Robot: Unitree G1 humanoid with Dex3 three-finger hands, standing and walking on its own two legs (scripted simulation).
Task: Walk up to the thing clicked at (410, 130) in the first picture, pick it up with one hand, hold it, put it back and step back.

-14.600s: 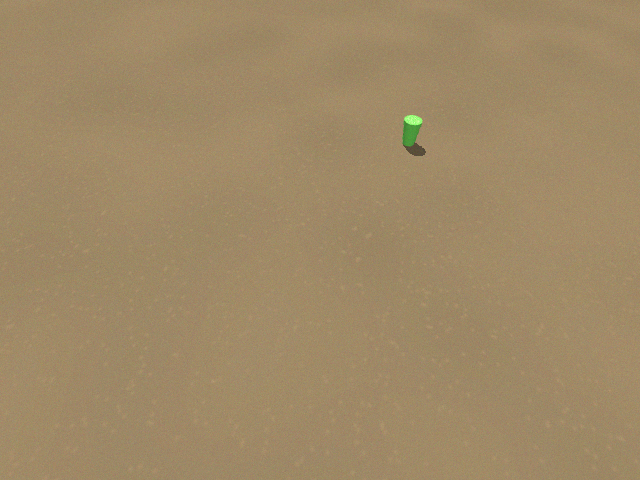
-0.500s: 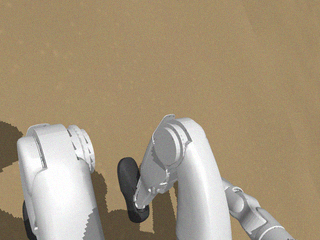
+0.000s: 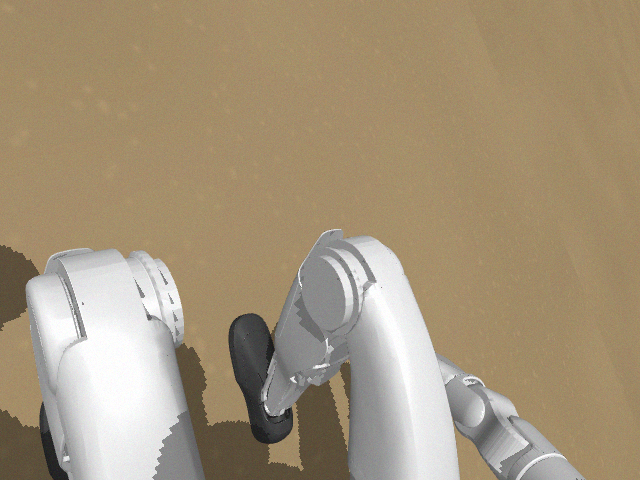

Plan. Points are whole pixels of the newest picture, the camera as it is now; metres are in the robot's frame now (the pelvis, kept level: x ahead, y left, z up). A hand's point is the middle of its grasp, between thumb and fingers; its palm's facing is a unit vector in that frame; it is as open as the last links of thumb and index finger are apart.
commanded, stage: settle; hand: left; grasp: from the side
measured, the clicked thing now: out of the picture +0.37 +0.31 -0.21
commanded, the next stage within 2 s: lift in 2.00 s
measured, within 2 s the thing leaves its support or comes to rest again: leaves its support in 0.30 s
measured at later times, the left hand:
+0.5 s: hand out of the picture +0.34 +0.33 -0.13, palm faces +0.51 -0.86 -0.03, open 11.1 cm
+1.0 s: hand out of the picture +0.33 +0.33 -0.03, palm faces +0.46 -0.88 -0.08, open 11.1 cm
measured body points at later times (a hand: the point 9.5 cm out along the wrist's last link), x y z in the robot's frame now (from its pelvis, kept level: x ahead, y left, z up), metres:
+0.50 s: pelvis +0.01 -0.01 +0.02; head +0.18 +0.20 +0.37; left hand +0.31 +0.38 -0.13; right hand +0.22 -0.22 -0.02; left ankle +0.09 +0.11 -0.24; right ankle +0.16 -0.12 -0.24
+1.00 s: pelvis +0.03 -0.02 +0.05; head +0.21 +0.11 +0.44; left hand +0.30 +0.37 -0.02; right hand +0.25 -0.23 -0.05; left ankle +0.09 +0.11 -0.24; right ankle +0.16 -0.12 -0.24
